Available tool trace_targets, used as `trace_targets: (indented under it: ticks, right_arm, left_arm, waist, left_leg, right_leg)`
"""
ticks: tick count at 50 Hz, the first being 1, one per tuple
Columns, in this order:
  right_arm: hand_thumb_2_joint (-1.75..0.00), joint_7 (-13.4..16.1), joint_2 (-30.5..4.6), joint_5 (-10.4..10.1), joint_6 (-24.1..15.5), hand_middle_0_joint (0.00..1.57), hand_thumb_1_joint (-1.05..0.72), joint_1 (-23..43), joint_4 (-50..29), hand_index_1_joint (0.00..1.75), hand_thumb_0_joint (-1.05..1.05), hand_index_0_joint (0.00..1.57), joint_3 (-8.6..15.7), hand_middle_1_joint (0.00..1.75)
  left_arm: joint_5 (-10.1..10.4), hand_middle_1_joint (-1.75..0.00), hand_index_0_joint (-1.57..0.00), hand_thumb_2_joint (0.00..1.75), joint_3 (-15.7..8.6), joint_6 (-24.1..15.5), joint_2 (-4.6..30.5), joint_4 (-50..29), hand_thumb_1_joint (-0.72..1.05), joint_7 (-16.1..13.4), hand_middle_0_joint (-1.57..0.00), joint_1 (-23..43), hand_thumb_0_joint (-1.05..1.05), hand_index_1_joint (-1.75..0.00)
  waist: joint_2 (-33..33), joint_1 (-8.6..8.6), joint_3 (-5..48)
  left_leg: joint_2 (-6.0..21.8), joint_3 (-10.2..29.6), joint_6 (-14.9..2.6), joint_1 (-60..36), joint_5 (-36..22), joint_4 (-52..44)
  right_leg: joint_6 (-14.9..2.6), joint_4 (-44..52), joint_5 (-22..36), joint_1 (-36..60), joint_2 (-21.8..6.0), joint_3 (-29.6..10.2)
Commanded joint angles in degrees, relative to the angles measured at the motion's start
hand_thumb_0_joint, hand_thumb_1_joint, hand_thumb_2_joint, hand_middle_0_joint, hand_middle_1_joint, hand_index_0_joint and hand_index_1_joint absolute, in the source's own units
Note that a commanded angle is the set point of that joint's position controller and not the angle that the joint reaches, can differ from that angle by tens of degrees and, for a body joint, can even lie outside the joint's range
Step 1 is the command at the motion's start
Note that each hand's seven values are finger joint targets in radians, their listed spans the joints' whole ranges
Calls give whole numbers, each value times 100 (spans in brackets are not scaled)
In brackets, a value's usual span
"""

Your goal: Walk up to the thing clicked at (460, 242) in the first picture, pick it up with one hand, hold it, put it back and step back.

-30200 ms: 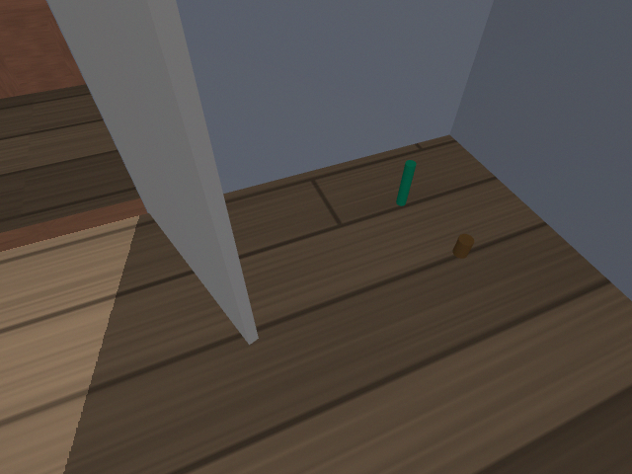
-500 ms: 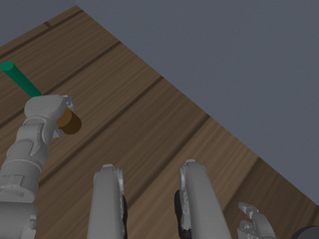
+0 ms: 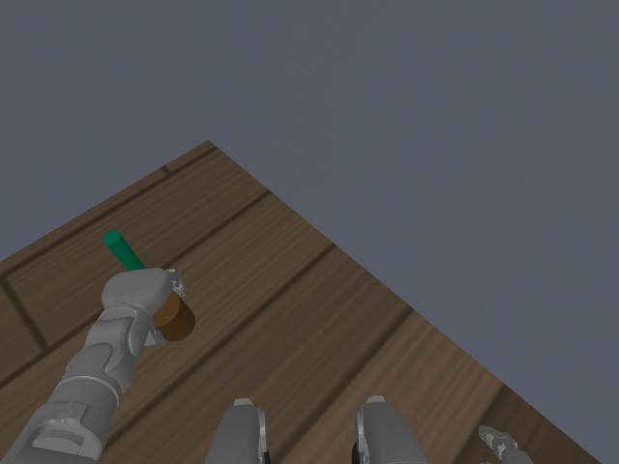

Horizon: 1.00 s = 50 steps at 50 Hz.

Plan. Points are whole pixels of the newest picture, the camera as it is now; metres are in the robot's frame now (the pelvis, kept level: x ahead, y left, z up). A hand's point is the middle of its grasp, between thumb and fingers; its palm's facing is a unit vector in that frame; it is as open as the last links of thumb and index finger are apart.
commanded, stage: lift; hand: left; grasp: from above
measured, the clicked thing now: (168, 315) +0.36 +0.23 -0.12
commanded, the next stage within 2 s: hold in 0.38 s
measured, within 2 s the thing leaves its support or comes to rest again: neither
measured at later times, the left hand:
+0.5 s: hand (140, 285) +0.36 +0.23 +0.00, palm faces -0.45 -0.08 -0.89, open 9.0 cm
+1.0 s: hand (139, 265) +0.37 +0.22 +0.04, palm faces -0.46 -0.06 -0.89, open 9.0 cm
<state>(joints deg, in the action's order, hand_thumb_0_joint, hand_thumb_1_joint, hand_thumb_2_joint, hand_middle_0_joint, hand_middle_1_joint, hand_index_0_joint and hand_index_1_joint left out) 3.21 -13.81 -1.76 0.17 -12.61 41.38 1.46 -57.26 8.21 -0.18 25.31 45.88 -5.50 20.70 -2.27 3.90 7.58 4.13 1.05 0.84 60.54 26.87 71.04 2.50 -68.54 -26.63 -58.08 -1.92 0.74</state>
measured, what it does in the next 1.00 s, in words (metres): rises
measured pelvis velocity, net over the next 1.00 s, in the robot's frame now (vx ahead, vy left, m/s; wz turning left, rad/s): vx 0.06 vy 0.00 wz -0.01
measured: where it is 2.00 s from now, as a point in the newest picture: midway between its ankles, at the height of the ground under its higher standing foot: outside the picture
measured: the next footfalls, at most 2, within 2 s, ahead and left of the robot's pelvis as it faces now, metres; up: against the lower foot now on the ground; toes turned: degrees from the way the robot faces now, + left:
none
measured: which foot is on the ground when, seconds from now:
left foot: down 0.00-1.00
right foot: down 0.00-1.00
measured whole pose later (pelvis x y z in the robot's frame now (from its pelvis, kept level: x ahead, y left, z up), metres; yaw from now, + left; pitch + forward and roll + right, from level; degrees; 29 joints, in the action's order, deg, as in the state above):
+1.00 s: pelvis +0.06 +0.00 +0.10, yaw -1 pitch +5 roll +0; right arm 1.9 -14.6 -2.5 2.3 -13.5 41.2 3.4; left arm -57.8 11.2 0.9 22.0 44.7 -2.9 17.3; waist -1.7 1.5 2.8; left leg 3.1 -3.0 1.0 24.0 17.3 36.2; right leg 2.5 -35.6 -17.3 -23.5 -2.6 -0.9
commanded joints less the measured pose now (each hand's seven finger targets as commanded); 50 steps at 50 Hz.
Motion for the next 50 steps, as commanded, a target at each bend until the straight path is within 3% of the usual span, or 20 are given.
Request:
trace_targets:
  ticks: [1, 3, 5, 9, 13, 14, 17, 24, 28, 36, 40, 42, 49, 50]
  right_arm:
    - [-90, 68, -852, 14, -231, 20, -91, -104, -498, 30, 0, 20, 294, 30]
    - [-90, 67, -882, 15, -254, 20, -91, -124, -483, 30, 0, 20, 326, 30]
    - [-90, 64, -845, 5, -244, 20, -90, -175, -452, 30, 0, 20, 313, 30]
    - [-90, 41, -855, 15, -229, 20, -90, -142, -457, 30, 0, 20, 330, 30]
    - [-90, 26, -846, 2, -216, 20, -90, -162, -456, 30, 0, 20, 345, 30]
    - [-90, 24, -842, -7, -203, 20, -90, -137, -455, 30, 0, 20, 353, 30]
    - [-90, 15, -859, -8, -183, 20, -90, -151, -466, 30, 0, 20, 352, 30]
    - [-90, -5, -879, -20, -146, 20, -90, -119, -454, 30, 0, 20, 413, 30]
    - [-90, -13, -883, -25, -133, 20, -90, -139, -437, 30, 0, 20, 438, 30]
    - [-90, -48, -901, -48, -73, 20, -90, -51, -575, 30, 0, 20, 455, 30]
    - [-89, -63, -906, -46, -53, 20, -89, -13, -615, 30, 0, 20, 466, 30]
    - [-90, -64, -902, -58, -29, 20, -90, -4, -653, 30, 0, 20, 448, 30]
    - [-90, -75, -919, -63, 49, 20, -90, -27, -686, 30, 0, 20, 471, 30]
    - [-90, -76, -934, -67, 62, 20, -90, 20, -704, 30, 0, 20, 471, 30]
  left_arm:
    - [-13, -72, -105, 71, -398, -30, 1112, -976, 71, -472, -102, 2099, 0, -69]
    - [-32, -71, -105, 71, -495, -1, 1230, -896, 71, -530, -102, 2001, 0, -68]
    - [-51, -72, -104, 74, -335, 44, 1067, -880, 69, -564, -101, 2031, 0, -69]
    - [-18, -69, -104, 73, -379, 101, 1071, -687, 69, -603, -102, 1897, 0, -67]
    - [10, -67, -104, 67, -228, 161, 883, -667, 69, -566, -101, 1867, 0, -64]
    - [22, -65, -103, 68, -236, 179, 900, -719, 67, -564, -101, 1815, 0, -63]
    - [34, -67, -102, 68, -206, 189, 860, -687, 66, -518, -100, 1842, 0, -65]
    - [4, -67, -101, 70, -183, 161, 813, -802, 63, -440, -98, 1819, 0, -65]
    - [-53, -65, -100, 65, -186, 125, 851, -893, 63, -374, -97, 1925, 0, -62]
    - [-49, -65, -101, 67, -135, 52, 770, -1027, 65, -157, -98, 1830, 0, -62]
    - [-45, -65, -101, 67, -256, 47, 926, -1135, 64, -96, -98, 1713, 0, -62]
    - [-60, -66, -101, 67, -172, 53, 832, -1140, 64, -58, -98, 1669, 0, -63]
    - [-58, -66, -98, 67, -223, 82, 856, -1319, 62, 14, -95, 1667, 0, -63]
    - [-77, -64, -99, 68, -255, 84, 913, -1290, 62, 6, -97, 1612, 0, -62]
  waist:
    - [-218, 87, 1759]
    - [-236, 24, 1792]
    - [-222, 7, 1785]
    - [-192, -48, 1551]
    - [-158, -44, 1502]
    - [-199, -124, 1547]
    - [-96, -60, 1384]
    - [-212, -154, 1368]
    - [-170, -108, 1394]
    - [-49, -151, 1144]
    - [-43, -257, 1185]
    - [44, -208, 1150]
    - [42, -219, 1153]
    - [31, -282, 1074]
  left_leg:
    - [-358, -21, -119, -1985, -61, -1697]
    - [-370, -49, -101, -2244, -281, -1866]
    - [-387, -61, -90, -2488, -606, -2008]
    - [-389, -76, -77, -2784, -630, -2400]
    - [-390, -85, -48, -3189, -1006, -2677]
    - [-395, -100, -44, -3338, -1169, -2754]
    - [-395, -115, -51, -3477, -1196, -2945]
    - [-389, -185, -5, -4055, -1806, -3296]
    - [-404, -229, -11, -4222, -2097, -3400]
    - [-416, -280, -20, -4475, -2177, -3698]
    - [-438, -319, -24, -4498, -2338, -3759]
    - [-446, -339, -43, -4558, -2443, -3785]
    - [-438, -368, -58, -4763, -2745, -3880]
    - [-445, -378, -58, -4765, -2663, -3933]
  right_leg:
    - [-276, 1691, 179, 1272, 302, -2]
    - [-263, 1856, 351, 1532, 304, -2]
    - [-265, 2019, 642, 1737, 308, -24]
    - [-252, 2354, 681, 2022, 303, -3]
    - [-244, 2604, 992, 2375, 309, 4]
    - [-252, 2674, 1137, 2520, 305, 4]
    - [-242, 2872, 1166, 2617, 303, 8]
    - [-266, 3149, 1625, 3027, 327, 45]
    - [-263, 3257, 1919, 3213, 332, 20]
    - [-261, 3546, 1975, 3462, 342, 29]
    - [-248, 3610, 2111, 3745, 345, 14]
    - [-240, 3625, 2256, 3770, 327, -1]
    - [-228, 3729, 2545, 3987, 334, -3]
    - [-231, 3780, 2461, 4014, 324, 16]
